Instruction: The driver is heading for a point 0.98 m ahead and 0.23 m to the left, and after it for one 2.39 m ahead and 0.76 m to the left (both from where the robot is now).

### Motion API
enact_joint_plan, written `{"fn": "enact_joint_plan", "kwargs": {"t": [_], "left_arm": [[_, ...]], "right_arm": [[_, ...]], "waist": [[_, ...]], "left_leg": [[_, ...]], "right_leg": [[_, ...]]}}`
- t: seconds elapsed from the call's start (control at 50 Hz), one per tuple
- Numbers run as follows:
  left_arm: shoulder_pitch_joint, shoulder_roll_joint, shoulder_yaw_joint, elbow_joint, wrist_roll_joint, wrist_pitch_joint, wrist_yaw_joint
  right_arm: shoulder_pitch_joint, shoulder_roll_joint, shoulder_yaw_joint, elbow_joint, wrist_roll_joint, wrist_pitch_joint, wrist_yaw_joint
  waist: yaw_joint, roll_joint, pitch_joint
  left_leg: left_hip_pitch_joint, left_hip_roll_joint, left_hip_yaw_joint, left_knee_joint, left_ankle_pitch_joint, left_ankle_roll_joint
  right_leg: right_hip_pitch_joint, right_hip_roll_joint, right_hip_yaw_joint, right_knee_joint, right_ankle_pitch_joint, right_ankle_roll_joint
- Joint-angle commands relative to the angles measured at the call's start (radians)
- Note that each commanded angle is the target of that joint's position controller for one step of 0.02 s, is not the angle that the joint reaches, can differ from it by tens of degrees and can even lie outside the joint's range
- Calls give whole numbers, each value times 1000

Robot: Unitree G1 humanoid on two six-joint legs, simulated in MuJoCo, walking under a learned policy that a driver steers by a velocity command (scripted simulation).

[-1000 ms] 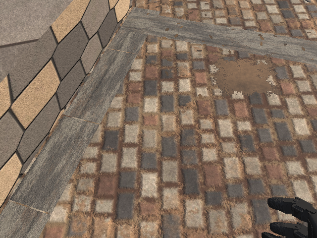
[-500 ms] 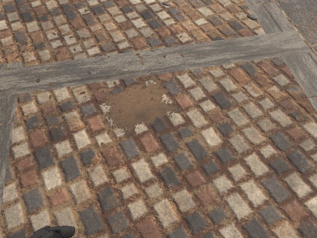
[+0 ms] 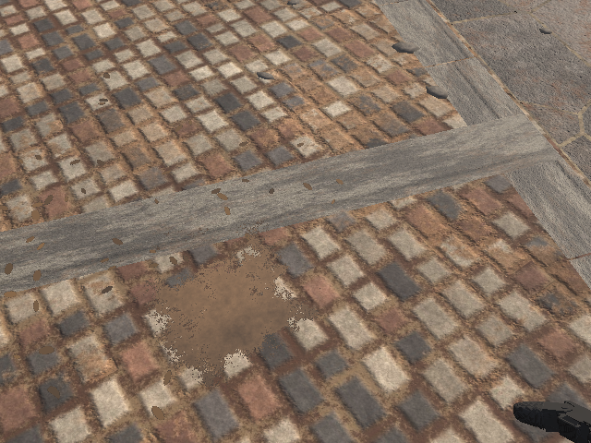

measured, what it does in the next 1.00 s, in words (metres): walks ahead, turning left: left foot, then right foot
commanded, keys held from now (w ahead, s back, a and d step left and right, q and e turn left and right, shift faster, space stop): w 0.34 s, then w+q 0.66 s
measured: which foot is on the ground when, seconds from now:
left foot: up 0.00-0.00, down 0.02-0.54, up 0.56-1.00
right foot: down 0.00-0.04, up 0.06-0.50, down 0.52-1.00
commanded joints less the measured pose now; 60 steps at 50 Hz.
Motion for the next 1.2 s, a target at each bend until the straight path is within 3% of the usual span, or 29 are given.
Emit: {"fn": "enact_joint_plan", "kwargs": {"t": [0.02,0.04,0.06,0.08,0.12,0.14,0.22,0.32,0.44,0.48,0.5,0.52,0.54,0.56,0.58,0.62,0.66,0.72,0.84,0.94,0.98,1.02,1.04,1.06,1.08,1.1,1.12,1.14,1.2], "left_arm": [[-14,95,17,-50,10,-3,0],[78,45,-1,-66,5,-11,2],[131,41,-10,-63,-10,-21,4],[52,126,9,-65,-23,-25,3],[-113,127,8,-104,-3,-31,-1],[-126,116,11,-107,9,-32,-3],[-114,52,-4,-103,11,-26,-10],[-272,14,-25,-139,13,-40,-20],[-408,40,-15,-185,1,-63,-48],[-348,72,0,-171,2,-70,-48],[-246,103,18,-141,6,-72,-42],[-98,152,39,-111,19,-71,-31],[44,244,61,-97,42,-64,-19],[73,210,53,-80,32,-52,-23],[25,137,32,-79,21,-49,-23],[-92,77,11,-72,19,-50,-24],[-166,49,7,-62,29,-64,-27],[-191,68,20,-35,30,-84,-24],[-149,126,38,14,24,-72,-5],[-84,170,56,56,-3,-41,-3],[-92,198,64,59,-12,-27,0],[-114,206,63,53,-22,-11,4],[-99,171,48,42,-4,-14,9],[-14,24,1,-19,41,-36,-1],[-89,79,1,-25,13,-74,-13],[-191,139,16,-56,-27,-93,-22],[-209,125,9,-62,-21,-105,-18],[-207,126,13,-51,7,-107,-10],[-169,120,20,-41,29,-76,-11]], "right_arm": [[166,-178,-69,-28,-12,-26,-10],[303,-261,-90,-10,-28,-25,-13],[380,-243,-92,35,-4,-13,0],[344,-169,-69,30,18,-9,1],[242,-120,-49,18,-1,5,-5],[214,-97,-41,17,-8,4,-8],[223,-110,-40,40,3,-4,-15],[272,-155,-49,77,15,11,-26],[372,-175,-52,128,28,43,-35],[357,-196,-60,129,28,53,-42],[343,-190,-57,126,27,55,-43],[334,-152,-42,112,15,52,-42],[393,-53,-12,75,2,39,-40],[447,-45,-4,78,22,27,-39],[380,-145,-34,74,45,26,-39],[278,-138,-40,49,35,35,-40],[298,-103,-44,55,29,61,-39],[278,-66,-42,36,25,88,-39],[110,-37,-27,-22,20,76,-6],[-13,-55,-29,-93,19,80,18],[11,-82,-43,-107,16,85,22],[222,-150,-86,-63,20,92,14],[400,-227,-124,-15,25,102,-4],[377,-351,-142,-18,36,97,-15],[397,-283,-116,-63,25,77,-8],[370,-219,-97,-51,16,60,-3],[322,-195,-90,-51,18,52,-3],[251,-163,-80,-61,17,51,-6],[185,-137,-69,-90,2,47,-19]], "waist": [[-137,-134,-137],[-144,55,-302],[-146,278,-352],[-165,147,-218],[-144,12,-36],[-118,18,-12],[-88,53,-13],[-138,28,13],[-159,34,44],[-109,49,14],[-49,40,-46],[22,22,-165],[42,-168,-343],[29,-338,-443],[36,-227,-283],[-14,-142,-93],[-71,-167,-30],[-98,-129,8],[-46,-80,49],[-15,-76,83],[-48,-104,43],[-177,-103,-83],[-252,-35,-178],[-133,253,-234],[-192,139,-390],[-211,74,-258],[-173,19,-168],[-129,-20,-111],[-66,1,-78]], "left_leg": [[354,63,-32,-5,-30,99],[719,262,-354,0,-107,232],[846,379,-723,-159,-369,321],[767,366,-700,-200,-535,286],[523,287,-452,-232,-390,239],[453,253,-384,-251,-291,231],[373,206,-230,-313,-51,246],[372,166,-89,-338,52,216],[453,214,-143,-262,63,190],[469,222,-161,-188,148,168],[441,184,-133,-77,256,144],[328,130,-99,123,206,111],[-8,4,-18,493,-137,42],[-184,-41,-68,704,-592,23],[-266,15,-100,788,-543,24],[-250,83,-59,745,-394,20],[-154,123,-63,690,-316,10],[-158,135,-64,638,-238,-10],[-150,117,-2,305,33,0],[-177,93,55,171,-57,53],[-95,39,110,157,-161,91],[210,-55,162,97,-165,148],[518,-23,51,77,-133,195],[831,240,-511,-11,-288,374],[899,328,-804,-169,-427,434],[826,307,-672,-200,-368,378],[692,265,-550,-194,-283,344],[557,228,-456,-195,-170,317],[366,178,-345,-244,36,314]], "right_leg": [[-91,-185,110,210,556,-84],[-375,-63,8,549,335,-11],[-613,9,-17,789,-153,32],[-722,-45,31,874,-124,28],[-724,-126,-43,818,17,23],[-687,-163,-50,750,70,23],[-623,-196,-98,595,132,50],[-585,-182,-142,271,393,70],[-507,-129,-136,75,417,50],[-394,-111,-144,36,362,26],[-233,-96,-163,0,364,1],[20,-165,-114,40,385,-41],[414,-422,205,61,338,-151],[479,-532,509,-65,163,-229],[356,-492,422,-106,64,-192],[99,-413,192,-173,147,-150],[-61,-364,55,-248,241,-135],[-125,-365,-70,-306,368,-149],[-70,-339,-272,-320,457,-122],[92,-388,-327,-257,530,-92],[135,-390,-358,-142,815,-69],[77,-346,-409,174,1033,-27],[-135,-305,-416,459,828,20],[-605,-106,-364,827,-87,92],[-713,-66,-104,953,-204,82],[-798,-113,-84,947,-109,58],[-780,-155,-89,867,-22,43],[-717,-188,-88,777,34,47],[-578,-207,-92,652,104,76]]}}
Keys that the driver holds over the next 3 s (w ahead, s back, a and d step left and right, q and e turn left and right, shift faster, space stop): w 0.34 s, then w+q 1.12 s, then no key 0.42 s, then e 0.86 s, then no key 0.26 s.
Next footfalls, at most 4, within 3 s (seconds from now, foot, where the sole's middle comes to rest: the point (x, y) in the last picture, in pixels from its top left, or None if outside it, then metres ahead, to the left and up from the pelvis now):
0.02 left None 0.18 0.12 -0.77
0.52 right None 0.46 -0.13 -0.77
1.04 left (270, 352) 0.68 0.18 -0.77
1.52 right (305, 242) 1.02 0.11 -0.77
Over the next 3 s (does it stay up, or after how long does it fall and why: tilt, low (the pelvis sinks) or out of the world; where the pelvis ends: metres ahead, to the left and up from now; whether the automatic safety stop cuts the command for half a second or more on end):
stays up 0.93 0.21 0.01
